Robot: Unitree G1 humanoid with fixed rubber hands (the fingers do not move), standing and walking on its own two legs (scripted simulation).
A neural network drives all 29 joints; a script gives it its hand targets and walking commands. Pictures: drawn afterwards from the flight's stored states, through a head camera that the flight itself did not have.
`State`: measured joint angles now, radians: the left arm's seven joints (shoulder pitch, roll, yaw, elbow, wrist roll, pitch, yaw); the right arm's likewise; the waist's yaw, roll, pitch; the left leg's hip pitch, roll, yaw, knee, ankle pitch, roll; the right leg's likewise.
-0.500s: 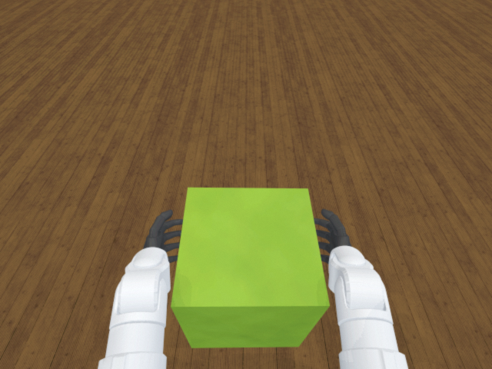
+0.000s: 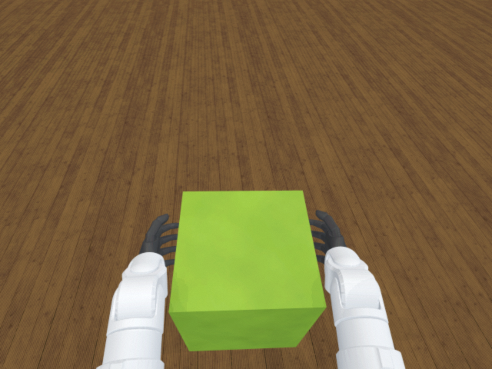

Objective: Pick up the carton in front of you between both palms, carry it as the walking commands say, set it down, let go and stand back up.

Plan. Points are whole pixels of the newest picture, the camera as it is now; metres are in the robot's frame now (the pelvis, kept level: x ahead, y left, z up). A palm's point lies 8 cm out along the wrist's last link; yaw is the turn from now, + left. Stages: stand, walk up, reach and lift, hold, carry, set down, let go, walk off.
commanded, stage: hold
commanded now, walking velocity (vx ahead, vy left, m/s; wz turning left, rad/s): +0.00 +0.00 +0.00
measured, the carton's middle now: (243, 274) +0.29 +0.01 -0.05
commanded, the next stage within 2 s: set down in 0.56 s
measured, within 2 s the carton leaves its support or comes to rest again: neither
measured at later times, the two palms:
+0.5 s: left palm (141, 244) +0.30 +0.18 +0.04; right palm (326, 260) +0.27 -0.12 +0.05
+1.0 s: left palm (156, 243) +0.35 +0.18 -0.04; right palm (310, 254) +0.33 -0.12 -0.03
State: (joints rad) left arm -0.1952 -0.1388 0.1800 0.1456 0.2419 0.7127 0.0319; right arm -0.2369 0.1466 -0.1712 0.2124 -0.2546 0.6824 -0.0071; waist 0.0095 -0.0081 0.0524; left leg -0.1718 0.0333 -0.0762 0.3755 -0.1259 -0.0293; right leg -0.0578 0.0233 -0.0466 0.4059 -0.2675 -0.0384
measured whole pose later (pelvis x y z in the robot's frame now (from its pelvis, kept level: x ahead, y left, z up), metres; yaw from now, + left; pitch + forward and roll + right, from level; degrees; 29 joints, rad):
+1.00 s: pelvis -0.01 +0.05 -0.02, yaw -6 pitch +6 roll +0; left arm -0.58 -0.14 0.49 0.54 0.45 0.42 -0.08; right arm -0.57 0.24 -0.52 0.53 -0.45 0.40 0.01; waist 0.04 -0.05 0.10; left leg -0.51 -0.02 -0.06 0.60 -0.20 -0.01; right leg -0.43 0.04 0.11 0.63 -0.31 0.02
